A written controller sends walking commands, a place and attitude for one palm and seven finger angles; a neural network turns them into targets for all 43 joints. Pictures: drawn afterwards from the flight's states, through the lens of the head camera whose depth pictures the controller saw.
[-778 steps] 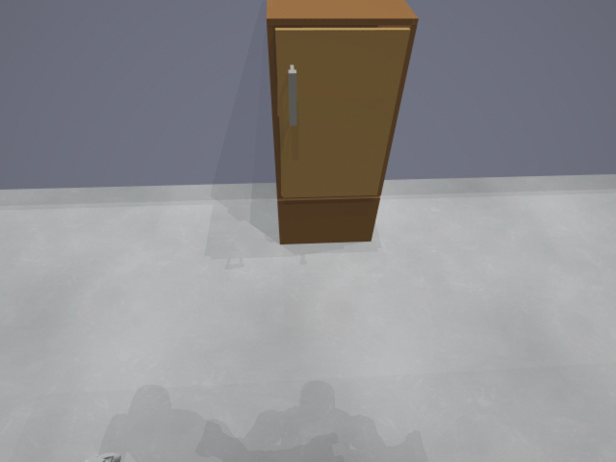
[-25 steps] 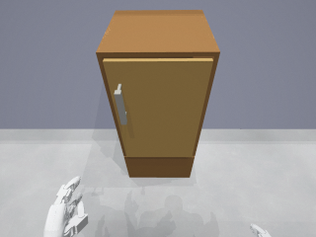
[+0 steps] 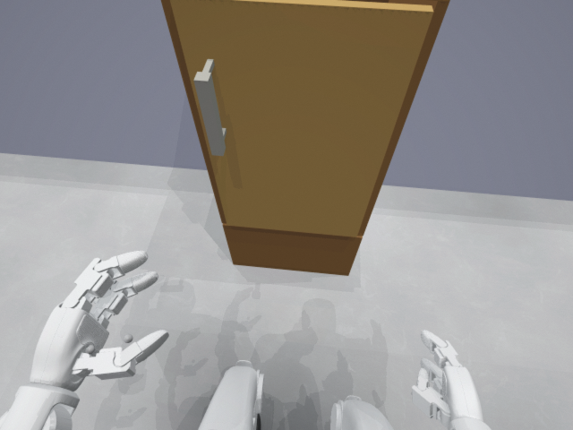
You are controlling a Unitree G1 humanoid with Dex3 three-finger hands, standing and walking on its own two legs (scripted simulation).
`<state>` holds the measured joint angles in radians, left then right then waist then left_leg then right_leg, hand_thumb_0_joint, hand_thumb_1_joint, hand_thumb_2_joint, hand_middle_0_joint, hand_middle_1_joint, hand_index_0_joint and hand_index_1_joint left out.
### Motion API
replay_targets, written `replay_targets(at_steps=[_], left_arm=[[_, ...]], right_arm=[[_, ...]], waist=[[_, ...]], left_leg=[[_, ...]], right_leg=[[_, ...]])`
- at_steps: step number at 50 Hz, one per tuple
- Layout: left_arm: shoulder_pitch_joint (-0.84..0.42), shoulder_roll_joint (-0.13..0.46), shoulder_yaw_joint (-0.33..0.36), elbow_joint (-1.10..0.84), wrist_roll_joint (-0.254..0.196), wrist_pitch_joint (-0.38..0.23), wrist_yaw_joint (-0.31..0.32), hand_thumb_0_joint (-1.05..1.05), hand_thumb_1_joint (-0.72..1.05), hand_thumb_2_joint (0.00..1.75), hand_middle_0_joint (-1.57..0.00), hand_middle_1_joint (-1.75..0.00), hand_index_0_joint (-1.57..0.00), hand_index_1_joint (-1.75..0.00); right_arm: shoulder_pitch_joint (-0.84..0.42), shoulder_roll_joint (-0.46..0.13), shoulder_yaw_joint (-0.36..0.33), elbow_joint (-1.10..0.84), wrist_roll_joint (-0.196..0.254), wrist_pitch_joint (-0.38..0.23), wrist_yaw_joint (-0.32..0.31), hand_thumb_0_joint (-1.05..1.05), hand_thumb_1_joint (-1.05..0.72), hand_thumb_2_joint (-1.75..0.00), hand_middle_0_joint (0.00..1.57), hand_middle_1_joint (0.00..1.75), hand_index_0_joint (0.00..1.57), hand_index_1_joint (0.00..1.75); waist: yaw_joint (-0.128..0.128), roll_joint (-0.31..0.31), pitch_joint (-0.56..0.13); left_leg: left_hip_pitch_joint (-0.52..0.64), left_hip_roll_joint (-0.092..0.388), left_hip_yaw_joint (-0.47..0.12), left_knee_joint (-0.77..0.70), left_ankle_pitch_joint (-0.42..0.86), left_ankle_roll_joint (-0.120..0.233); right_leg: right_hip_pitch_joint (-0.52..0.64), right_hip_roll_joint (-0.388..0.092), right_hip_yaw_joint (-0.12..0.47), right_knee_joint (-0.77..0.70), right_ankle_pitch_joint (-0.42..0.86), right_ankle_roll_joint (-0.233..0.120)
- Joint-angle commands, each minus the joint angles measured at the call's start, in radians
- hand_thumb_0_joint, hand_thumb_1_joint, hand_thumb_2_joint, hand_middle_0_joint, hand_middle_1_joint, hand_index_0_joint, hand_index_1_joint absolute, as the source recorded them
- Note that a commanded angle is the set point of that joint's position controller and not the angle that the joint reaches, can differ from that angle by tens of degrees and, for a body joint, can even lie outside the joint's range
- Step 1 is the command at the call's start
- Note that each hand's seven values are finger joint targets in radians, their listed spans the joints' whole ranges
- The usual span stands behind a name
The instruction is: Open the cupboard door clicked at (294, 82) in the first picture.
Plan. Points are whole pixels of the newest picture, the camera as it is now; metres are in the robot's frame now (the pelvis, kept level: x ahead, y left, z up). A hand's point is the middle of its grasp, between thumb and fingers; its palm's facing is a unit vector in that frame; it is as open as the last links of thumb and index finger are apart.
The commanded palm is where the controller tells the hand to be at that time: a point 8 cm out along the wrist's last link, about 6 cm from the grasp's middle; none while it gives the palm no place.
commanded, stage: raise the hand with hooked fingers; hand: left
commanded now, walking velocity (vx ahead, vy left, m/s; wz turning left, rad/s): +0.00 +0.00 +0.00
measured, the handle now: (214, 110) +0.60 +0.20 +0.07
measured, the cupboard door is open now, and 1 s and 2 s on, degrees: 0 0 0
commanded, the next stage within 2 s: move the hooked fingers beside the handle in 1.38 s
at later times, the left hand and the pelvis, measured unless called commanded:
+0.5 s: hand (90, 291) +0.25 +0.27 +0.07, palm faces +0.02 -1.00 -0.06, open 13.2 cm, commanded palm +0.24 +0.33 +0.07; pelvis +0.01 +0.04 +0.02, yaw -1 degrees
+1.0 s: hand (69, 248) +0.30 +0.31 +0.08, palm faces +0.00 -1.00 -0.06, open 14.0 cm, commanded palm +0.28 +0.36 +0.08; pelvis +0.01 +0.04 +0.03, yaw -1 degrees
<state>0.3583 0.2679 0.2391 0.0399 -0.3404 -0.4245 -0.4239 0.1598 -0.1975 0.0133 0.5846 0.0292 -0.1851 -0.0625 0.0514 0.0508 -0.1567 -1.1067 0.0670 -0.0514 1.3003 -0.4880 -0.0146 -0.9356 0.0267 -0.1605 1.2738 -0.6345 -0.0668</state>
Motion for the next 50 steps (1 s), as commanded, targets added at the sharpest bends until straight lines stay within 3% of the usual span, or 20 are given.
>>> replay_targets(at_steps=[1,2,3,7,13,16,24,29,35,41,43,50], left_arm=[[0.006,0.184,0.182,-0.170,-0.058,0.025,0.017,0.00,0.04,0.53,-0.26,-0.86,-0.26,-0.86],[0.008,0.197,0.204,-0.158,-0.059,0.021,0.033,0.00,0.01,0.52,-0.26,-0.87,-0.26,-0.87],[0.014,0.171,0.186,-0.159,-0.053,0.009,0.047,0.00,-0.01,0.51,-0.27,-0.88,-0.27,-0.88],[-0.030,0.156,0.153,-0.106,-0.035,-0.049,0.070,0.00,-0.10,0.47,-0.27,-0.94,-0.27,-0.94],[-0.090,0.182,0.153,-0.063,-0.039,-0.092,0.046,0.00,-0.24,0.41,-0.28,-1.03,-0.28,-1.03],[-0.113,0.199,0.162,-0.104,-0.037,-0.105,0.051,0.00,-0.31,0.38,-0.29,-1.08,-0.29,-1.08],[-0.216,0.236,0.176,-0.044,-0.026,-0.070,0.045,0.00,-0.50,0.30,-0.30,-1.20,-0.30,-1.20],[-0.294,0.259,0.190,0.019,-0.032,-0.037,0.010,0.00,-0.50,0.30,-0.30,-1.20,-0.30,-1.20],[-0.413,0.306,0.208,0.058,-0.025,-0.024,-0.020,0.00,-0.50,0.30,-0.30,-1.20,-0.30,-1.20],[-0.486,0.359,0.256,0.155,-0.037,-0.008,-0.053,0.00,-0.50,0.30,-0.30,-1.20,-0.30,-1.20],[-0.513,0.382,0.270,0.183,-0.039,-0.007,-0.066,0.00,-0.50,0.30,-0.30,-1.20,-0.30,-1.20],[-0.458,0.367,0.261,0.198,-0.048,-0.003,-0.081,0.00,-0.50,0.30,-0.30,-1.20,-0.30,-1.20]], right_arm=[[-0.014,-0.146,-0.082,-0.168,0.010,-0.058,-0.021,0.00,-0.90,-0.90,0.20,0.30,0.20,0.30],[-0.022,-0.143,-0.081,-0.164,0.007,-0.056,-0.021,0.00,-0.90,-0.90,0.20,0.30,0.20,0.30],[-0.014,-0.138,-0.081,-0.164,0.007,-0.054,-0.018,0.00,-0.90,-0.90,0.20,0.30,0.20,0.30],[0.006,-0.155,-0.087,-0.144,0.003,-0.054,-0.012,0.00,-0.90,-0.90,0.20,0.30,0.20,0.30],[0.041,-0.190,-0.091,-0.149,0.008,-0.063,-0.012,0.00,-0.90,-0.90,0.20,0.30,0.20,0.30],[0.054,-0.196,-0.091,-0.153,0.008,-0.070,-0.009,0.00,-0.90,-0.90,0.20,0.30,0.20,0.30],[0.069,-0.219,-0.075,-0.163,0.003,-0.054,0.001,0.00,-0.90,-0.90,0.20,0.30,0.20,0.30],[0.081,-0.228,-0.066,-0.172,0.005,-0.046,-0.001,0.00,-0.90,-0.90,0.20,0.30,0.20,0.30],[0.085,-0.237,-0.058,-0.170,0.005,-0.044,-0.006,0.00,-0.90,-0.90,0.20,0.30,0.20,0.30],[0.100,-0.245,-0.056,-0.166,0.008,-0.032,-0.012,0.00,-0.90,-0.90,0.20,0.30,0.20,0.30],[0.104,-0.247,-0.054,-0.164,0.008,-0.031,-0.013,0.00,-0.90,-0.90,0.20,0.30,0.20,0.30],[0.123,-0.251,-0.066,-0.172,0.010,-0.028,-0.002,0.00,-0.90,-0.90,0.20,0.30,0.20,0.30]], waist=[[-0.017,-0.070,-0.298],[-0.006,-0.078,-0.298],[-0.012,-0.083,-0.276],[-0.039,-0.070,-0.201],[-0.050,-0.033,-0.205],[-0.041,0.041,-0.242],[-0.055,0.088,-0.220],[-0.066,0.054,-0.219],[-0.067,0.105,-0.224],[-0.066,0.062,-0.227],[-0.063,0.076,-0.235],[-0.057,0.056,-0.257]], left_leg=[[0.226,-0.043,0.013,-0.155,0.238,0.049],[0.219,-0.043,0.008,-0.157,0.256,0.048],[0.229,-0.041,0.012,-0.173,0.257,0.046],[0.252,-0.041,0.011,-0.204,0.226,0.047],[0.310,-0.042,0.010,-0.251,0.189,0.052],[0.389,-0.039,0.003,-0.288,0.213,0.048],[0.455,-0.031,-0.041,-0.349,0.161,0.032],[0.473,-0.028,-0.054,-0.362,0.152,0.029],[0.535,-0.023,-0.082,-0.394,0.127,0.016],[0.510,-0.028,-0.067,-0.389,0.139,0.025],[0.508,-0.030,-0.058,-0.379,0.157,0.026],[0.509,-0.032,-0.040,-0.364,0.236,0.034]], right_leg=[[0.240,-0.044,0.269,-0.331,0.354,0.097],[0.251,-0.041,0.264,-0.316,0.385,0.097],[0.236,-0.039,0.250,-0.315,0.395,0.096],[0.141,-0.018,0.200,-0.308,0.305,0.076],[0.085,0.001,0.159,-0.313,0.201,0.052],[0.076,0.010,0.118,-0.296,0.234,0.042],[0.035,0.019,0.078,-0.290,0.216,0.035],[0.033,0.025,0.074,-0.304,0.216,0.036],[0.006,0.023,0.069,-0.306,0.201,0.029],[0.039,0.024,0.075,-0.323,0.209,0.031],[0.042,0.024,0.081,-0.323,0.214,0.029],[0.065,0.023,0.084,-0.328,0.258,0.034]])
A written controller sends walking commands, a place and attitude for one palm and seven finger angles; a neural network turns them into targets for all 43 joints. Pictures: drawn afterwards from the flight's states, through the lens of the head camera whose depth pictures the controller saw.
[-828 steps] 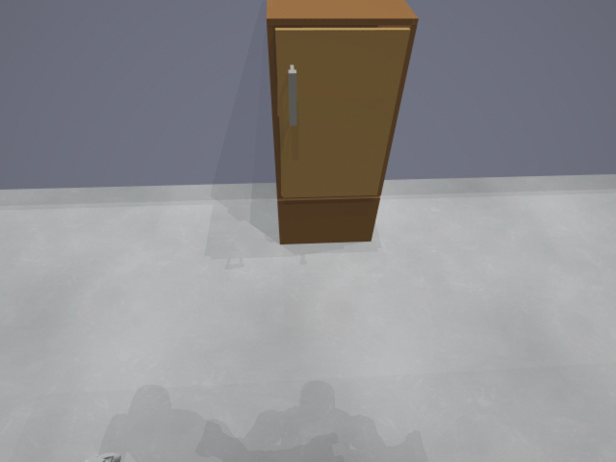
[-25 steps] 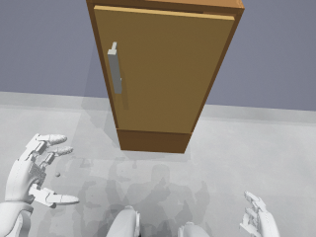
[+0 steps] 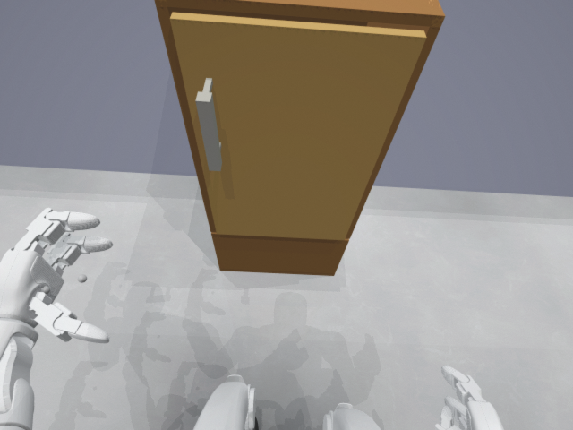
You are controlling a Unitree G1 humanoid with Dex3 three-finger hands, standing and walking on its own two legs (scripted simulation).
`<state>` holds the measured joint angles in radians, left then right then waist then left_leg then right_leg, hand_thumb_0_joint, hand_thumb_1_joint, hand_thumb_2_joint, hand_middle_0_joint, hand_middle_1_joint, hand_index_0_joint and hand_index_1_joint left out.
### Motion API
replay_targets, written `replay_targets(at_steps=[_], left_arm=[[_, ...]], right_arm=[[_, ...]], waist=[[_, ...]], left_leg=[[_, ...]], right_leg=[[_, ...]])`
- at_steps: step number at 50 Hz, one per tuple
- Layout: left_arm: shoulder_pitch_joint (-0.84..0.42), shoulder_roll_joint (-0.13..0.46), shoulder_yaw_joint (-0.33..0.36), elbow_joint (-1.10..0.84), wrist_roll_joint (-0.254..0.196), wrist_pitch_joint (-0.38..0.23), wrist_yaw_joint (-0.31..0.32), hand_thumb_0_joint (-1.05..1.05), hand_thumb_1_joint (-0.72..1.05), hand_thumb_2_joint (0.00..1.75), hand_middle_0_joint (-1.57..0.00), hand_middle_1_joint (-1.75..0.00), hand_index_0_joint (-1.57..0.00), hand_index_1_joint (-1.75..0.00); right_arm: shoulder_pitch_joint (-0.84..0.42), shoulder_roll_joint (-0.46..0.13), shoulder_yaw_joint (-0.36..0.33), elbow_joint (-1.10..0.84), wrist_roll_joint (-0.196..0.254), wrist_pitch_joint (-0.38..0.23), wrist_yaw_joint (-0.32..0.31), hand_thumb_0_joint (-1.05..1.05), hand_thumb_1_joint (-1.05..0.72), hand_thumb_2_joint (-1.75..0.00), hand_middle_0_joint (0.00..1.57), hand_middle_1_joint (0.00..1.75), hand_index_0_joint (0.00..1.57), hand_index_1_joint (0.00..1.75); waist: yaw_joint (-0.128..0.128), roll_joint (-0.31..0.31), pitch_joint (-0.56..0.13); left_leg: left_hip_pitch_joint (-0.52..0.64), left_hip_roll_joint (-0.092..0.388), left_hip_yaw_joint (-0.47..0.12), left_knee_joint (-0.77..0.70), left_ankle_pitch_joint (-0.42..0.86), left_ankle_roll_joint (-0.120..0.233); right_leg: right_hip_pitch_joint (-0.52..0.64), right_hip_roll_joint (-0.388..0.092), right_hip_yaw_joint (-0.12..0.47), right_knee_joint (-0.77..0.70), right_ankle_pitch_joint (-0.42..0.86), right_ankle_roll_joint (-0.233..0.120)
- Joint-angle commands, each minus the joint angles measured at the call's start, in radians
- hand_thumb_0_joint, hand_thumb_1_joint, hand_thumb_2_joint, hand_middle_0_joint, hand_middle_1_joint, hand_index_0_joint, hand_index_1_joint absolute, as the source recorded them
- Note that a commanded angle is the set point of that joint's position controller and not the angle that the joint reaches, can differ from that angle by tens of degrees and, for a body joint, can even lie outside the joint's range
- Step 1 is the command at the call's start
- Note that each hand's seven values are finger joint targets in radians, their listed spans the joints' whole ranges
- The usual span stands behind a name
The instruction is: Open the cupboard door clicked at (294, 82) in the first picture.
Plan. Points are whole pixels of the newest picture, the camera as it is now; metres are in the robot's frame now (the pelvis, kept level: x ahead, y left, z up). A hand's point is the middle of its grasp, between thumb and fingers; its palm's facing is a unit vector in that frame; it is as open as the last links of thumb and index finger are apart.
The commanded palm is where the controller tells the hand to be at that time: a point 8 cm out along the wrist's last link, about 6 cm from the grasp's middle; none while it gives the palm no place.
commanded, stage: raise the hand with hooked fingers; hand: left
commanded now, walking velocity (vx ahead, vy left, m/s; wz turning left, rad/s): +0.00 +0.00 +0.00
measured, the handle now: (212, 127) +0.58 +0.17 +0.03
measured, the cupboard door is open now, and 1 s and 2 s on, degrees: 0 0 0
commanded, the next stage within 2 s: move the hooked fingers beside the handle in 0.38 s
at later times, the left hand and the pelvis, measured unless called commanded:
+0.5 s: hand (103, 278) +0.29 +0.26 +0.04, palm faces +0.04 -1.00 -0.06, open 14.0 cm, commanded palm +0.27 +0.30 +0.05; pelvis +0.01 -0.02 +0.00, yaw +0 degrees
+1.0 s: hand (124, 227) +0.37 +0.26 +0.04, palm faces +0.03 -1.00 -0.03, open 14.0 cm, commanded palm +0.35 +0.30 +0.04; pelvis +0.01 -0.01 -0.01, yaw -1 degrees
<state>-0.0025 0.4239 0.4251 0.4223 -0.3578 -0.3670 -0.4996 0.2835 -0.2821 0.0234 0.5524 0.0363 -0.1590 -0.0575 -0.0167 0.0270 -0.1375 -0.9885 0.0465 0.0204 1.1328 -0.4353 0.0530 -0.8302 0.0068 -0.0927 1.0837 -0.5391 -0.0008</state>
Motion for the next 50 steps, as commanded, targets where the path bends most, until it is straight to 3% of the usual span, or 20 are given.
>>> replay_targets(at_steps=[1,8,14,20,24,25,27,32,34,37,38,39,43,45,50], left_arm=[[-0.098,0.218,0.082,-0.193,-0.030,-0.062,0.000,0.00,-0.50,0.30,-0.30,-1.20,-0.30,-1.20],[-0.109,0.235,0.105,-0.218,-0.030,-0.099,0.032,0.00,-0.50,0.30,-0.30,-1.20,-0.30,-1.20],[-0.106,0.222,0.093,-0.196,-0.033,-0.085,0.018,0.00,-0.50,0.30,-0.30,-1.20,-0.30,-1.20],[-0.122,0.210,0.080,-0.184,-0.036,-0.080,0.008,0.00,-0.50,0.30,-0.30,-1.20,-0.30,-1.20],[-0.132,0.218,0.084,-0.192,-0.035,-0.077,0.007,0.00,-0.50,0.30,-0.30,-1.20,-0.30,-1.20],[-0.161,0.222,0.082,-0.211,-0.032,-0.082,0.009,0.00,-0.50,0.30,-0.30,-1.20,-0.30,-1.20],[-0.207,0.238,0.091,-0.182,-0.029,-0.083,0.015,0.00,-0.50,0.30,-0.30,-1.20,-0.30,-1.20],[-0.321,0.256,0.083,-0.106,-0.011,-0.082,0.006,0.00,-0.50,0.30,-0.30,-1.20,-0.30,-1.20],[-0.378,0.251,0.062,-0.088,0.001,-0.077,0.000,0.00,-0.50,0.30,-0.30,-1.20,-0.30,-1.20],[-0.379,0.271,0.077,-0.064,0.006,-0.067,0.007,0.00,-0.50,0.30,-0.30,-1.20,-0.30,-1.20],[-0.402,0.260,0.065,-0.057,0.013,-0.062,0.011,0.00,-0.50,0.30,-0.30,-1.20,-0.30,-1.20],[-0.413,0.278,0.085,-0.021,0.015,-0.056,0.017,0.00,-0.50,0.30,-0.30,-1.20,-0.30,-1.20],[-0.478,0.313,0.113,0.037,0.029,-0.054,0.035,0.00,-0.50,0.30,-0.30,-1.20,-0.30,-1.20],[-0.472,0.323,0.117,0.036,0.037,-0.065,0.036,0.00,-0.50,0.30,-0.30,-1.20,-0.30,-1.20],[-0.482,0.298,0.102,0.062,0.039,-0.075,0.039,0.00,-0.50,0.30,-0.30,-1.20,-0.30,-1.20]], right_arm=[[-0.001,-0.165,-0.076,-0.140,0.003,-0.053,-0.005,0.00,-0.90,-0.90,0.20,0.30,0.20,0.30],[0.000,-0.160,-0.077,-0.131,0.000,-0.049,-0.003,0.00,-0.90,-0.90,0.20,0.30,0.20,0.30],[-0.001,-0.157,-0.075,-0.131,0.004,-0.043,-0.008,0.00,-0.90,-0.90,0.20,0.30,0.20,0.30],[-0.009,-0.152,-0.070,-0.130,0.005,-0.042,-0.007,0.00,-0.90,-0.90,0.20,0.30,0.20,0.30],[-0.011,-0.150,-0.068,-0.134,0.006,-0.041,-0.009,0.00,-0.90,-0.90,0.20,0.30,0.20,0.30],[-0.014,-0.150,-0.068,-0.132,0.005,-0.043,-0.010,0.00,-0.90,-0.90,0.20,0.30,0.20,0.30],[-0.005,-0.152,-0.067,-0.118,0.002,-0.042,-0.015,0.00,-0.90,-0.90,0.20,0.30,0.20,0.30],[0.001,-0.157,-0.064,-0.097,0.003,-0.037,-0.022,0.00,-0.90,-0.90,0.20,0.30,0.20,0.30],[0.000,-0.157,-0.063,-0.091,0.004,-0.036,-0.022,0.00,-0.90,-0.90,0.20,0.30,0.20,0.30],[0.011,-0.159,-0.065,-0.092,0.002,-0.030,-0.020,0.00,-0.90,-0.90,0.20,0.30,0.20,0.30],[0.009,-0.157,-0.063,-0.091,0.003,-0.026,-0.018,0.00,-0.90,-0.90,0.20,0.30,0.20,0.30],[0.014,-0.159,-0.064,-0.085,0.002,-0.020,-0.018,0.00,-0.90,-0.90,0.20,0.30,0.20,0.30],[0.029,-0.162,-0.065,-0.079,-0.001,-0.002,-0.015,0.00,-0.90,-0.90,0.20,0.30,0.20,0.30],[0.036,-0.159,-0.068,-0.082,-0.001,0.006,-0.010,0.00,-0.90,-0.90,0.20,0.30,0.20,0.30],[0.057,-0.163,-0.075,-0.073,-0.002,0.025,0.000,0.00,-0.90,-0.90,0.20,0.30,0.20,0.30]], waist=[[0.010,0.080,-0.272],[0.010,0.098,-0.279],[-0.001,0.059,-0.289],[-0.004,0.074,-0.264],[-0.003,0.051,-0.283],[-0.004,0.081,-0.294],[-0.017,0.048,-0.278],[-0.026,0.061,-0.290],[-0.026,0.096,-0.307],[-0.015,0.087,-0.334],[-0.023,0.088,-0.334],[-0.022,0.061,-0.325],[-0.023,0.045,-0.334],[-0.013,0.086,-0.362],[-0.027,0.068,-0.370]], left_leg=[[0.381,-0.012,-0.107,-0.194,0.179,-0.032],[0.365,-0.014,-0.091,-0.177,0.197,-0.030],[0.332,-0.019,-0.073,-0.156,0.194,-0.019],[0.315,-0.020,-0.067,-0.141,0.197,-0.018],[0.308,-0.021,-0.063,-0.132,0.202,-0.015],[0.320,-0.021,-0.065,-0.129,0.211,-0.016],[0.294,-0.018,-0.064,-0.111,0.202,-0.013],[0.282,-0.016,-0.061,-0.095,0.193,-0.013],[0.300,-0.015,-0.063,-0.099,0.197,-0.015],[0.312,-0.015,-0.066,-0.102,0.222,-0.014],[0.313,-0.014,-0.063,-0.102,0.221,-0.014],[0.299,-0.013,-0.065,-0.102,0.218,-0.015],[0.269,-0.013,-0.057,-0.093,0.218,-0.013],[0.290,-0.013,-0.055,-0.098,0.247,-0.017],[0.324,-0.008,-0.063,-0.105,0.278,-0.017]], right_leg=[[-0.038,0.043,0.018,-0.138,0.162,-0.031],[-0.021,0.042,0.030,-0.132,0.176,-0.031],[0.010,0.041,0.047,-0.144,0.196,-0.023],[0.002,0.040,0.055,-0.143,0.210,-0.022],[0.023,0.039,0.062,-0.141,0.223,-0.019],[0.014,0.038,0.061,-0.134,0.229,-0.021],[0.006,0.041,0.066,-0.131,0.224,-0.021],[-0.004,0.039,0.076,-0.125,0.216,-0.024],[-0.014,0.035,0.077,-0.123,0.218,-0.024],[-0.004,0.038,0.071,-0.118,0.235,-0.027],[-0.012,0.036,0.072,-0.121,0.239,-0.024],[-0.007,0.036,0.070,-0.120,0.240,-0.022],[0.007,0.036,0.075,-0.116,0.247,-0.020],[0.017,0.036,0.075,-0.109,0.273,-0.022],[-0.008,0.042,0.061,-0.109,0.290,-0.021]])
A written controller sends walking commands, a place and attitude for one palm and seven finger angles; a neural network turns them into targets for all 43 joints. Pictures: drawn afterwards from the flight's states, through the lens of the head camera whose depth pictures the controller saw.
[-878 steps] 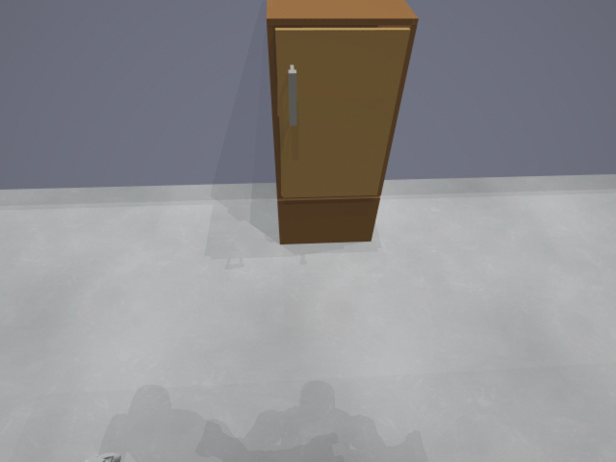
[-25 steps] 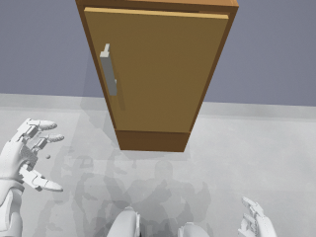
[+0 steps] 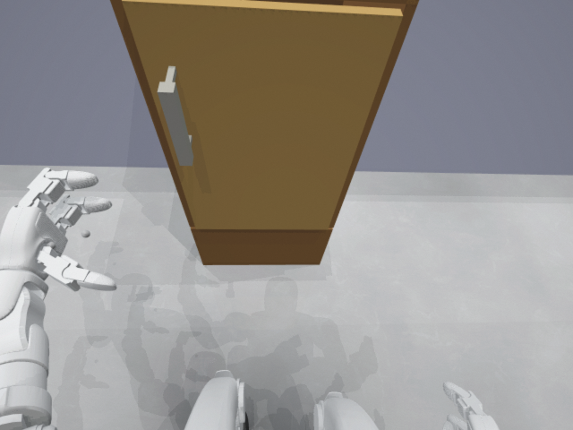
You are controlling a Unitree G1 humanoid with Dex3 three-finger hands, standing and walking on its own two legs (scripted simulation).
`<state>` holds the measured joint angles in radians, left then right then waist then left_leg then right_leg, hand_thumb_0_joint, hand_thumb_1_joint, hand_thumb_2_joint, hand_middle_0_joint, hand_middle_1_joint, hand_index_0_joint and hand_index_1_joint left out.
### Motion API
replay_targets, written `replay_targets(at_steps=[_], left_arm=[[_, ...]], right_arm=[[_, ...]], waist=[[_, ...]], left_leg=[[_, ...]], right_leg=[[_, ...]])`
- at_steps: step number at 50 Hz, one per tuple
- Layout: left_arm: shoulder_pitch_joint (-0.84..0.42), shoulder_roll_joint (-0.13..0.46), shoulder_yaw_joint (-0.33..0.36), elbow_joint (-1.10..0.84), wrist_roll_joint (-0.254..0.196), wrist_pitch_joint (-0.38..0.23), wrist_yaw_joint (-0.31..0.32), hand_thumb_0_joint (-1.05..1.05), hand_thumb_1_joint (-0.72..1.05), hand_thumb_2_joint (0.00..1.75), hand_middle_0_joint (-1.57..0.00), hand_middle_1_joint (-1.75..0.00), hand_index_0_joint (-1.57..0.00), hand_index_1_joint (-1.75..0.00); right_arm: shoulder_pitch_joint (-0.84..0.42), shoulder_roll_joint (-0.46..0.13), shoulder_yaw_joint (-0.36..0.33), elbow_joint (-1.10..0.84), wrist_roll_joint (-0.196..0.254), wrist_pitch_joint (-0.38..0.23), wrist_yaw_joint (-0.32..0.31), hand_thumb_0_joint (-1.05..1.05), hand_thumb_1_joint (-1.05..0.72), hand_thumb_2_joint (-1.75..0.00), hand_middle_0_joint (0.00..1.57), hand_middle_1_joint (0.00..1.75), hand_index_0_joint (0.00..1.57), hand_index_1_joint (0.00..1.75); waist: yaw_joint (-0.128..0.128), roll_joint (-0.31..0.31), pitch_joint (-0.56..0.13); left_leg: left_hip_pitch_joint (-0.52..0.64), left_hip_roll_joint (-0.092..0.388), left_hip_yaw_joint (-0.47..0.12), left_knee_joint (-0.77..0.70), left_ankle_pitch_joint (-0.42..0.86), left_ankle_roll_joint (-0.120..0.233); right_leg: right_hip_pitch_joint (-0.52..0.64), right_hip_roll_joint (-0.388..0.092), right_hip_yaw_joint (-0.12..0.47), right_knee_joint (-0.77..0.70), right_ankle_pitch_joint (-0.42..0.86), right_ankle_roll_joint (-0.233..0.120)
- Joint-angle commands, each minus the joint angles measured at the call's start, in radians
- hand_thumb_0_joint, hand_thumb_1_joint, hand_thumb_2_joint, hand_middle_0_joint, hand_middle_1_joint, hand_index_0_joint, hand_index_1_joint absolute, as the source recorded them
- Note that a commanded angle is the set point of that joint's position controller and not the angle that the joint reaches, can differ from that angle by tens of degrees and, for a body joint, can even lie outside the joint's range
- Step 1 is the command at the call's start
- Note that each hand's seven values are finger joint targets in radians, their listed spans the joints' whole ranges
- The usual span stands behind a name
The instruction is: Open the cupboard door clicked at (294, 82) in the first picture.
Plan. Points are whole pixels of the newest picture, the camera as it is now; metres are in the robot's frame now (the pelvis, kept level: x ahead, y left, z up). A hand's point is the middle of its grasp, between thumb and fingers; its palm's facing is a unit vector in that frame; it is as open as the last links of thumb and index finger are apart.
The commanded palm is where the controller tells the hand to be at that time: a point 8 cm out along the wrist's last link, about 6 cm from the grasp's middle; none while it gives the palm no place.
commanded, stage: move the hooked fingers beside the handle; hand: left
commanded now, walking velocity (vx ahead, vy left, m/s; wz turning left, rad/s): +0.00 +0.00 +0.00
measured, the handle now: (179, 119) +0.57 +0.19 +0.04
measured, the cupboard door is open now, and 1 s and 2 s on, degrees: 0 0 0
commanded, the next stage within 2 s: slide the fingers in behind the handle in 1.88 s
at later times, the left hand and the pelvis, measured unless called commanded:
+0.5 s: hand (108, 192) +0.42 +0.27 +0.04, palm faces +0.05 -1.00 -0.01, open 14.0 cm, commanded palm +0.40 +0.30 +0.04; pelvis +0.00 +0.02 +0.00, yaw -1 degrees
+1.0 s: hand (141, 150) +0.50 +0.24 +0.04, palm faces +0.05 -1.00 -0.03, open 14.0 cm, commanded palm +0.49 +0.28 +0.04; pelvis -0.01 +0.01 -0.02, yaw -2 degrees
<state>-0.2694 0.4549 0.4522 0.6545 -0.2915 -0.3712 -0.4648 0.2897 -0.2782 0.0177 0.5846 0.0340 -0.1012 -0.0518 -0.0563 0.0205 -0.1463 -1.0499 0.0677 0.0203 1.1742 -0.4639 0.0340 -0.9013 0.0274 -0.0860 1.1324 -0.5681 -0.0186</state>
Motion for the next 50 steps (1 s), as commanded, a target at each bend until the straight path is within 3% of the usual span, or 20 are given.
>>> replay_targets(at_steps=[1,8,12,13,14,16,18,21,24,26,27,28,30,33,35,40,42,45,49,50], left_arm=[[-0.249,0.266,0.067,-0.164,-0.024,-0.073,0.006,0.00,-0.50,0.30,-0.30,-1.20,-0.30,-1.20],[-0.396,0.287,0.060,-0.101,0.011,-0.098,0.024,0.00,-0.50,0.30,-0.30,-1.20,-0.30,-1.20],[-0.510,0.237,0.001,-0.089,0.025,-0.115,0.041,0.00,-0.50,0.30,-0.30,-1.20,-0.30,-1.20],[-0.497,0.269,0.026,-0.063,0.038,-0.115,0.049,0.00,-0.50,0.30,-0.30,-1.20,-0.30,-1.20],[-0.515,0.245,0.002,-0.057,0.042,-0.113,0.054,0.00,-0.50,0.30,-0.30,-1.20,-0.30,-1.20],[-0.516,0.257,0.015,-0.025,0.052,-0.107,0.070,0.00,-0.50,0.30,-0.30,-1.20,-0.30,-1.20],[-0.547,0.284,0.036,0.035,0.061,-0.102,0.081,0.00,-0.50,0.30,-0.30,-1.20,-0.30,-1.20],[-0.582,0.302,0.045,0.066,0.074,-0.111,0.092,0.00,-0.50,0.30,-0.30,-1.20,-0.30,-1.20],[-0.627,0.306,0.040,0.048,0.084,-0.135,0.097,0.00,-0.50,0.30,-0.30,-1.20,-0.30,-1.20],[-0.666,0.260,-0.004,0.092,0.088,-0.134,0.097,0.00,-0.50,0.30,-0.30,-1.20,-0.30,-1.20],[-0.699,0.267,0.004,0.112,0.086,-0.138,0.097,0.00,-0.50,0.30,-0.30,-1.20,-0.30,-1.20],[-0.704,0.306,0.026,0.140,0.097,-0.138,0.099,0.00,-0.50,0.30,-0.30,-1.20,-0.30,-1.20],[-0.755,0.276,-0.008,0.151,0.102,-0.141,0.099,0.00,-0.50,0.30,-0.30,-1.20,-0.30,-1.20],[-0.821,0.315,0.008,0.205,0.115,-0.141,0.109,0.00,-0.50,0.30,-0.30,-1.20,-0.30,-1.20],[-0.851,0.316,0.003,0.202,0.123,-0.146,0.114,0.00,-0.50,0.30,-0.30,-1.20,-0.30,-1.20],[-0.933,0.367,0.020,0.253,0.145,-0.140,0.136,0.00,-0.50,0.30,-0.30,-1.20,-0.30,-1.20],[-0.958,0.390,0.033,0.285,0.150,-0.131,0.143,0.00,-0.50,0.30,-0.30,-1.20,-0.30,-1.20],[-0.978,0.426,0.048,0.278,0.165,-0.127,0.149,0.00,-0.50,0.30,-0.30,-1.20,-0.30,-1.20],[-1.019,0.446,0.045,0.344,0.179,-0.104,0.150,0.00,-0.50,0.30,-0.30,-1.20,-0.30,-1.20],[-1.042,0.483,0.064,0.348,0.184,-0.099,0.152,0.00,-0.50,0.30,-0.30,-1.20,-0.30,-1.20]], right_arm=[[0.052,-0.169,-0.070,-0.100,0.000,-0.030,-0.006,0.00,-0.90,-0.90,0.20,0.30,0.20,0.30],[0.081,-0.178,-0.073,-0.071,-0.005,-0.007,-0.007,0.00,-0.90,-0.90,0.20,0.30,0.20,0.30],[0.095,-0.176,-0.072,-0.056,-0.012,0.001,-0.007,0.00,-0.90,-0.90,0.20,0.30,0.20,0.30],[0.101,-0.183,-0.075,-0.053,-0.011,0.006,-0.007,0.00,-0.90,-0.90,0.20,0.30,0.20,0.30],[0.100,-0.180,-0.074,-0.053,-0.012,0.010,-0.005,0.00,-0.90,-0.90,0.20,0.30,0.20,0.30],[0.105,-0.181,-0.074,-0.053,-0.014,0.021,-0.002,0.00,-0.90,-0.90,0.20,0.30,0.20,0.30],[0.115,-0.186,-0.070,-0.047,-0.015,0.034,-0.001,0.00,-0.90,-0.90,0.20,0.30,0.20,0.30],[0.123,-0.183,-0.069,-0.049,-0.018,0.051,0.003,0.00,-0.90,-0.90,0.20,0.30,0.20,0.30],[0.130,-0.182,-0.068,-0.049,-0.023,0.065,0.010,0.00,-0.90,-0.90,0.20,0.30,0.20,0.30],[0.134,-0.179,-0.067,-0.042,-0.021,0.074,0.013,0.00,-0.90,-0.90,0.20,0.30,0.20,0.30],[0.140,-0.180,-0.067,-0.033,-0.024,0.077,0.011,0.00,-0.90,-0.90,0.20,0.30,0.20,0.30],[0.146,-0.189,-0.066,-0.030,-0.023,0.083,0.011,0.00,-0.90,-0.90,0.20,0.30,0.20,0.30],[0.147,-0.184,-0.066,-0.025,-0.024,0.090,0.012,0.00,-0.90,-0.90,0.20,0.30,0.20,0.30],[0.161,-0.194,-0.062,-0.013,-0.028,0.101,0.009,0.00,-0.90,-0.90,0.20,0.30,0.20,0.30],[0.166,-0.190,-0.061,-0.012,-0.031,0.105,0.012,0.00,-0.90,-0.90,0.20,0.30,0.20,0.30],[0.185,-0.198,-0.055,0.002,-0.036,0.120,0.012,0.00,-0.90,-0.90,0.20,0.30,0.20,0.30],[0.201,-0.201,-0.051,0.003,-0.039,0.125,0.013,0.00,-0.90,-0.90,0.20,0.30,0.20,0.30],[0.210,-0.199,-0.049,-0.001,-0.042,0.132,0.015,0.00,-0.90,-0.90,0.20,0.30,0.20,0.30],[0.226,-0.201,-0.041,0.002,-0.041,0.144,0.020,0.00,-0.90,-0.90,0.20,0.30,0.20,0.30],[0.233,-0.206,-0.040,0.004,-0.041,0.146,0.018,0.00,-0.90,-0.90,0.20,0.30,0.20,0.30]], waist=[[0.004,0.081,-0.348],[-0.010,0.109,-0.354],[-0.028,0.144,-0.373],[-0.019,0.133,-0.388],[-0.025,0.147,-0.389],[-0.020,0.139,-0.389],[-0.025,0.096,-0.375],[-0.025,0.099,-0.385],[-0.024,0.147,-0.427],[-0.048,0.131,-0.394],[-0.057,0.123,-0.382],[-0.050,0.116,-0.390],[-0.058,0.142,-0.393],[-0.080,0.118,-0.392],[-0.074,0.160,-0.430],[-0.096,0.166,-0.440],[-0.105,0.141,-0.434],[-0.097,0.185,-0.488],[-0.128,0.150,-0.455],[-0.133,0.132,-0.456]], left_leg=[[0.383,-0.030,-0.065,-0.146,0.298,0.002],[0.427,-0.020,-0.087,-0.151,0.279,-0.006],[0.494,-0.015,-0.117,-0.159,0.284,-0.012],[0.509,-0.009,-0.124,-0.165,0.278,-0.016],[0.513,-0.012,-0.125,-0.166,0.282,-0.016],[0.509,-0.011,-0.127,-0.168,0.281,-0.018],[0.477,-0.010,-0.125,-0.160,0.275,-0.014],[0.461,-0.013,-0.116,-0.149,0.286,-0.013],[0.516,-0.007,-0.124,-0.141,0.344,-0.020],[0.500,-0.006,-0.129,-0.141,0.306,-0.018],[0.489,-0.005,-0.131,-0.133,0.303,-0.015],[0.479,-0.004,-0.132,-0.134,0.293,-0.016],[0.484,-0.007,-0.135,-0.134,0.268,-0.017],[0.460,-0.005,-0.138,-0.118,0.252,-0.010],[0.472,-0.008,-0.139,-0.108,0.271,-0.013],[0.455,-0.004,-0.144,-0.088,0.276,-0.010],[0.429,-0.004,-0.146,-0.079,0.272,-0.005],[0.424,-0.005,-0.130,-0.056,0.322,-0.003],[0.351,-0.004,-0.118,-0.029,0.313,0.006],[0.325,-0.003,-0.114,-0.019,0.307,0.010]], right_leg=[[0.047,0.020,0.053,-0.158,0.309,-0.003],[-0.030,0.023,0.039,-0.150,0.250,-0.010],[-0.089,0.021,0.027,-0.145,0.226,-0.016],[-0.097,0.023,0.026,-0.143,0.218,-0.015],[-0.102,0.021,0.024,-0.143,0.219,-0.015],[-0.102,0.020,0.021,-0.142,0.219,-0.015],[-0.101,0.022,0.023,-0.140,0.223,-0.013],[-0.086,0.024,0.025,-0.136,0.235,-0.012],[-0.106,0.027,0.023,-0.123,0.257,-0.016],[-0.138,0.028,0.022,-0.128,0.236,-0.012],[-0.143,0.029,0.021,-0.125,0.237,-0.015],[-0.144,0.030,0.023,-0.122,0.230,-0.013],[-0.161,0.026,0.023,-0.121,0.214,-0.014],[-0.184,0.027,0.025,-0.113,0.210,-0.011],[-0.184,0.025,0.028,-0.105,0.215,-0.013],[-0.209,0.028,0.031,-0.096,0.218,-0.011],[-0.206,0.031,0.029,-0.090,0.217,-0.011],[-0.181,0.031,0.038,-0.084,0.250,-0.009],[-0.179,0.037,0.045,-0.084,0.263,-0.001],[-0.166,0.037,0.049,-0.082,0.267,0.001]])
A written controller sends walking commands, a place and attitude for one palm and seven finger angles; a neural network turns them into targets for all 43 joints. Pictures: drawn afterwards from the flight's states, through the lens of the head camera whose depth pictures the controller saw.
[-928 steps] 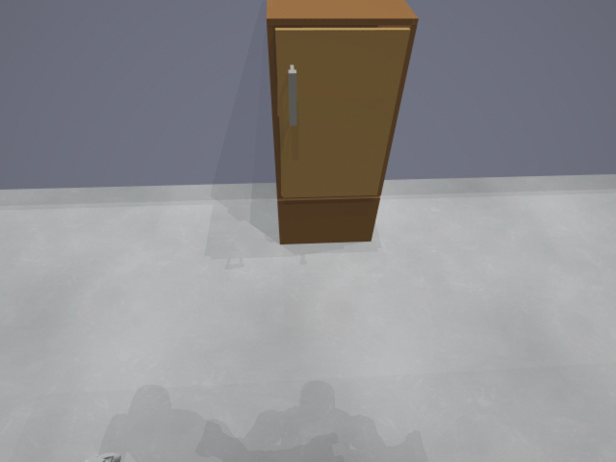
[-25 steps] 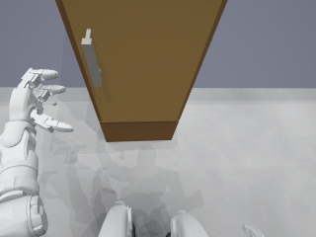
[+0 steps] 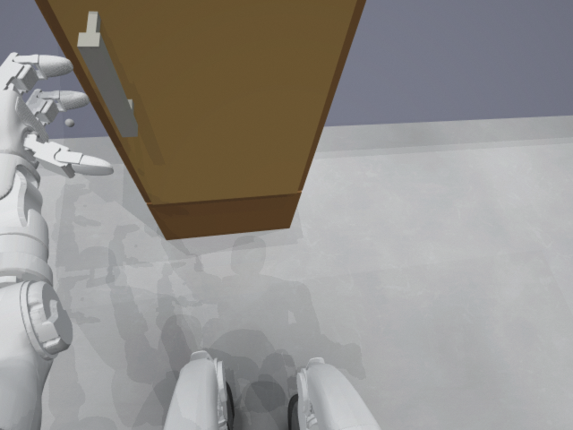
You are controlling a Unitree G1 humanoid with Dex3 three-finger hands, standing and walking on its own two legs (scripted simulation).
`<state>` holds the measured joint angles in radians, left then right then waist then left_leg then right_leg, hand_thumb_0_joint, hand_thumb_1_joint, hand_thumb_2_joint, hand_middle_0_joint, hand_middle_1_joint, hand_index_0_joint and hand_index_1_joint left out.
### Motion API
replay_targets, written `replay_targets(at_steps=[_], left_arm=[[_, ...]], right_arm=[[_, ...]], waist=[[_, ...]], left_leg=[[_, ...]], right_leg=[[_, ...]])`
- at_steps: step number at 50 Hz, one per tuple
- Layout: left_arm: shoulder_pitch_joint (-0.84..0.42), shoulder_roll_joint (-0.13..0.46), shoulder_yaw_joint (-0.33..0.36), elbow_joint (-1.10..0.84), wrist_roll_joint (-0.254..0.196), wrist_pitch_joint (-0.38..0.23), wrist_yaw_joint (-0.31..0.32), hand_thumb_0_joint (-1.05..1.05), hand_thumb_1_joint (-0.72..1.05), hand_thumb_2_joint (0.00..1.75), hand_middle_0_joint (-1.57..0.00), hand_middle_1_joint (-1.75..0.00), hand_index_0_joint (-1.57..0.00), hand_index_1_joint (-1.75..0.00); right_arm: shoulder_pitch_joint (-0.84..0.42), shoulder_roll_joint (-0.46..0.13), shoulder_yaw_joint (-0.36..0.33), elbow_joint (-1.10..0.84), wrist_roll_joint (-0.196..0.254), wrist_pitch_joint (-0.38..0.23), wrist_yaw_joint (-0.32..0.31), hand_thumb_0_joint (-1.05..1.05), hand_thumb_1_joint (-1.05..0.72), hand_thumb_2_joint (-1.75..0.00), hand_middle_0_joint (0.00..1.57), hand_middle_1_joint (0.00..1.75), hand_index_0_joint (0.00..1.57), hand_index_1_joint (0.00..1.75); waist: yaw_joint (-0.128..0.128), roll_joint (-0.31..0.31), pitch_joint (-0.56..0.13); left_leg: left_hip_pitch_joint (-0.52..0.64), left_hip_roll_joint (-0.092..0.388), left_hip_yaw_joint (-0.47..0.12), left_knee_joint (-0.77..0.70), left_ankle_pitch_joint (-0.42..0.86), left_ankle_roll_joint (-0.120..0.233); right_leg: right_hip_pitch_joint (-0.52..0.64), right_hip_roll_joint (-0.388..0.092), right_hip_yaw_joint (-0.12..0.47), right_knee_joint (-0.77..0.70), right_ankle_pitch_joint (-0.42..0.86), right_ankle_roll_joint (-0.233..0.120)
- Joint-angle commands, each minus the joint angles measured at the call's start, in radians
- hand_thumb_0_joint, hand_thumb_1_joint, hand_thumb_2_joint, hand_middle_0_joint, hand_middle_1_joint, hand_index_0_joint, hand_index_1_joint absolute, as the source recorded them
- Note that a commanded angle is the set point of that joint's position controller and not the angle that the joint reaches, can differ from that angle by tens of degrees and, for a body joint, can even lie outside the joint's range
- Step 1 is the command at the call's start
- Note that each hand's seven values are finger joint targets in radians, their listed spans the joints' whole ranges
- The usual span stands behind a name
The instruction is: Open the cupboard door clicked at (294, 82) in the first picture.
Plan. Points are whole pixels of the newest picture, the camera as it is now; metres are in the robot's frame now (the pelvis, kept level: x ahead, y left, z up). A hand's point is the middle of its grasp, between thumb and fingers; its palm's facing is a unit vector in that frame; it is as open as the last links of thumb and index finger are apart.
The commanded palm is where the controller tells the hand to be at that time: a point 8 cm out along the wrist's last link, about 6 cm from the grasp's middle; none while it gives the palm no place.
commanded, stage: move the hooked fingers beside the handle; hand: left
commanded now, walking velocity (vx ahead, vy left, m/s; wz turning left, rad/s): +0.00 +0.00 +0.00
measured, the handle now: (113, 80) +0.57 +0.21 +0.06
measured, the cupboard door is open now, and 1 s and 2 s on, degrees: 0 0 0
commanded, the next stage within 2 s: slide the fingers in behind the handle in 0.88 s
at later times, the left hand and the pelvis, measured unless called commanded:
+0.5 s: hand (59, 120) +0.51 +0.26 +0.06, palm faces +0.08 -1.00 -0.03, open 14.0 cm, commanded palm +0.49 +0.28 +0.06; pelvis +0.01 +0.00 +0.00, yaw +0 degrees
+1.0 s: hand (61, 123) +0.51 +0.26 +0.05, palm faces +0.08 -1.00 -0.01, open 14.0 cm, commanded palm +0.50 +0.28 +0.06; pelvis +0.00 +0.01 +0.00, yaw +0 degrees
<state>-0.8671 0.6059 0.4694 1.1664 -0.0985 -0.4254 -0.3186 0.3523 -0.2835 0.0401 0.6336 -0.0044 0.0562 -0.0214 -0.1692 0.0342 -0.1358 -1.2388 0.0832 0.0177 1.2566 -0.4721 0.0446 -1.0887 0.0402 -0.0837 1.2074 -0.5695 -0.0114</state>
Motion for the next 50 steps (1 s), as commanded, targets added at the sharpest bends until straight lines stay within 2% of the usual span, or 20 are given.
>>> replay_targets(at_steps=[1,2,4,6,10,13,16,18,19,21,22,24,29,33,38,42,44,46,49,50], left_arm=[[-0.440,0.357,0.060,-0.155,-0.002,-0.041,0.007,0.00,-0.50,0.30,-0.30,-1.20,-0.30,-1.20],[-0.470,0.340,0.045,-0.176,-0.006,-0.045,0.004,0.00,-0.50,0.30,-0.30,-1.20,-0.30,-1.20],[-0.489,0.377,0.060,-0.155,0.002,-0.038,0.002,0.00,-0.50,0.30,-0.30,-1.20,-0.30,-1.20],[-0.430,0.410,0.092,-0.169,0.002,-0.035,-0.007,0.00,-0.50,0.30,-0.30,-1.20,-0.30,-1.20],[-0.360,0.381,0.084,-0.176,-0.013,-0.013,-0.038,0.00,-0.50,0.30,-0.30,-1.20,-0.30,-1.20],[-0.380,0.420,0.115,-0.219,-0.026,-0.014,-0.048,0.00,-0.50,0.30,-0.30,-1.20,-0.30,-1.20],[-0.402,0.400,0.110,-0.258,-0.034,-0.032,-0.047,0.00,-0.50,0.30,-0.30,-1.20,-0.30,-1.20],[-0.418,0.371,0.091,-0.307,-0.033,-0.052,-0.047,0.00,-0.50,0.30,-0.30,-1.20,-0.30,-1.20],[-0.401,0.364,0.089,-0.303,-0.033,-0.054,-0.046,0.00,-0.50,0.30,-0.30,-1.20,-0.30,-1.20],[-0.381,0.291,0.037,-0.281,-0.034,-0.043,-0.047,0.00,-0.50,0.30,-0.30,-1.20,-0.30,-1.20],[-0.395,0.260,0.016,-0.272,-0.039,-0.039,-0.047,0.00,-0.50,0.30,-0.30,-1.20,-0.30,-1.20],[-0.385,0.239,-0.002,-0.237,-0.036,-0.021,-0.041,0.00,-0.50,0.30,-0.30,-1.20,-0.30,-1.20],[-0.400,0.265,0.017,-0.203,-0.025,-0.030,-0.006,0.00,-0.50,0.30,-0.30,-1.20,-0.30,-1.20],[-0.416,0.344,0.065,-0.220,-0.010,-0.064,0.010,0.00,-0.50,0.30,-0.30,-1.20,-0.30,-1.20],[-0.400,0.312,0.043,-0.221,-0.015,-0.069,-0.014,0.00,-0.50,0.30,-0.30,-1.20,-0.30,-1.20],[-0.420,0.282,0.022,-0.203,-0.031,-0.051,-0.028,0.00,-0.50,0.30,-0.30,-1.20,-0.30,-1.20],[-0.430,0.257,0.005,-0.237,-0.029,-0.054,-0.025,0.00,-0.50,0.30,-0.30,-1.20,-0.30,-1.20],[-0.432,0.279,0.026,-0.263,-0.032,-0.059,-0.016,0.00,-0.50,0.30,-0.30,-1.20,-0.30,-1.20],[-0.445,0.258,0.010,-0.218,-0.023,-0.053,-0.004,0.00,-0.50,0.30,-0.30,-1.20,-0.30,-1.20],[-0.455,0.226,-0.020,-0.212,-0.020,-0.049,0.000,0.00,-0.50,0.30,-0.30,-1.20,-0.30,-1.20]], right_arm=[[0.175,-0.202,-0.061,-0.050,-0.003,-0.009,-0.014,0.00,-0.90,-0.90,0.20,0.30,0.20,0.30],[0.178,-0.197,-0.060,-0.049,-0.005,-0.011,-0.012,0.00,-0.90,-0.90,0.20,0.30,0.20,0.30],[0.187,-0.201,-0.057,-0.047,-0.006,-0.007,-0.011,0.00,-0.90,-0.90,0.20,0.30,0.20,0.30],[0.193,-0.200,-0.058,-0.057,-0.007,-0.005,-0.007,0.00,-0.90,-0.90,0.20,0.30,0.20,0.30],[0.199,-0.197,-0.062,-0.062,-0.002,0.008,0.000,0.00,-0.90,-0.90,0.20,0.30,0.20,0.30],[0.197,-0.198,-0.063,-0.061,0.002,0.007,-0.003,0.00,-0.90,-0.90,0.20,0.30,0.20,0.30],[0.196,-0.194,-0.068,-0.049,0.002,0.000,-0.001,0.00,-0.90,-0.90,0.20,0.30,0.20,0.30],[0.196,-0.190,-0.072,-0.038,0.002,-0.002,0.001,0.00,-0.90,-0.90,0.20,0.30,0.20,0.30],[0.197,-0.191,-0.074,-0.033,0.001,-0.001,0.002,0.00,-0.90,-0.90,0.20,0.30,0.20,0.30],[0.192,-0.187,-0.076,-0.026,0.003,0.001,0.003,0.00,-0.90,-0.90,0.20,0.30,0.20,0.30],[0.199,-0.188,-0.077,-0.020,0.000,0.000,0.004,0.00,-0.90,-0.90,0.20,0.30,0.20,0.30],[0.194,-0.191,-0.077,-0.021,0.001,0.007,0.003,0.00,-0.90,-0.90,0.20,0.30,0.20,0.30],[0.181,-0.190,-0.070,-0.034,-0.003,0.007,0.002,0.00,-0.90,-0.90,0.20,0.30,0.20,0.30],[0.172,-0.195,-0.063,-0.051,-0.009,0.005,0.004,0.00,-0.90,-0.90,0.20,0.30,0.20,0.30],[0.165,-0.195,-0.065,-0.060,-0.005,0.014,0.008,0.00,-0.90,-0.90,0.20,0.30,0.20,0.30],[0.172,-0.198,-0.065,-0.051,-0.004,0.016,0.002,0.00,-0.90,-0.90,0.20,0.30,0.20,0.30],[0.173,-0.196,-0.070,-0.048,-0.004,0.016,0.003,0.00,-0.90,-0.90,0.20,0.30,0.20,0.30],[0.176,-0.200,-0.073,-0.041,-0.007,0.015,0.001,0.00,-0.90,-0.90,0.20,0.30,0.20,0.30],[0.182,-0.198,-0.072,-0.028,-0.007,0.016,0.002,0.00,-0.90,-0.90,0.20,0.30,0.20,0.30],[0.182,-0.196,-0.070,-0.028,-0.008,0.015,0.002,0.00,-0.90,-0.90,0.20,0.30,0.20,0.30]], waist=[[-0.013,0.135,-0.472],[-0.021,0.164,-0.492],[-0.028,0.146,-0.496],[0.003,0.170,-0.549],[0.005,0.148,-0.542],[0.008,0.154,-0.551],[0.001,0.160,-0.552],[0.005,0.223,-0.596],[0.010,0.222,-0.590],[0.000,0.216,-0.552],[-0.015,0.217,-0.536],[-0.017,0.189,-0.498],[-0.016,0.169,-0.454],[-0.005,0.179,-0.498],[0.000,0.214,-0.522],[-0.021,0.179,-0.496],[-0.012,0.215,-0.526],[-0.009,0.207,-0.545],[-0.025,0.183,-0.495],[-0.032,0.191,-0.479]], left_leg=[[0.505,-0.020,-0.111,-0.101,0.320,-0.002],[0.518,-0.019,-0.106,-0.090,0.341,0.001],[0.496,-0.017,-0.106,-0.080,0.340,0.002],[0.493,-0.021,-0.097,-0.075,0.377,0.002],[0.496,-0.018,-0.090,-0.076,0.410,0.004],[0.486,-0.017,-0.084,-0.070,0.415,0.006],[0.518,-0.016,-0.090,-0.074,0.408,0.005],[0.603,-0.015,-0.099,-0.079,0.456,-0.001],[0.626,-0.013,-0.108,-0.087,0.460,-0.006],[0.649,-0.012,-0.116,-0.099,0.449,-0.009],[0.676,-0.009,-0.126,-0.102,0.462,-0.007],[0.658,-0.010,-0.131,-0.114,0.425,-0.010],[0.609,-0.016,-0.122,-0.113,0.390,-0.009],[0.587,-0.017,-0.116,-0.096,0.407,-0.008],[0.645,-0.011,-0.129,-0.102,0.427,-0.017],[0.616,-0.011,-0.136,-0.105,0.383,-0.011],[0.672,-0.009,-0.152,-0.118,0.392,-0.019],[0.686,-0.006,-0.157,-0.121,0.402,-0.020],[0.664,-0.005,-0.164,-0.126,0.354,-0.021],[0.656,-0.007,-0.164,-0.133,0.329,-0.020]], right_leg=[[0.029,0.025,0.048,-0.153,0.272,-0.008],[0.020,0.026,0.052,-0.148,0.289,-0.009],[0.031,0.029,0.053,-0.147,0.295,-0.006],[0.084,0.029,0.058,-0.138,0.339,-0.009],[0.099,0.031,0.057,-0.141,0.387,-0.003],[0.117,0.032,0.064,-0.139,0.409,-0.002],[0.098,0.035,0.061,-0.148,0.386,-0.002],[0.069,0.035,0.054,-0.144,0.396,-0.009],[0.056,0.035,0.046,-0.147,0.383,-0.012],[0.021,0.035,0.037,-0.159,0.356,-0.013],[-0.012,0.035,0.030,-0.160,0.350,-0.016],[-0.026,0.034,0.025,-0.169,0.317,-0.013],[-0.025,0.031,0.028,-0.168,0.299,-0.014],[0.013,0.032,0.036,-0.145,0.323,-0.015],[-0.018,0.033,0.028,-0.141,0.314,-0.017],[-0.031,0.033,0.025,-0.145,0.290,-0.015],[-0.055,0.032,0.018,-0.148,0.274,-0.018],[-0.048,0.032,0.018,-0.148,0.279,-0.019],[-0.080,0.032,0.014,-0.151,0.249,-0.017],[-0.086,0.030,0.014,-0.156,0.235,-0.017]])
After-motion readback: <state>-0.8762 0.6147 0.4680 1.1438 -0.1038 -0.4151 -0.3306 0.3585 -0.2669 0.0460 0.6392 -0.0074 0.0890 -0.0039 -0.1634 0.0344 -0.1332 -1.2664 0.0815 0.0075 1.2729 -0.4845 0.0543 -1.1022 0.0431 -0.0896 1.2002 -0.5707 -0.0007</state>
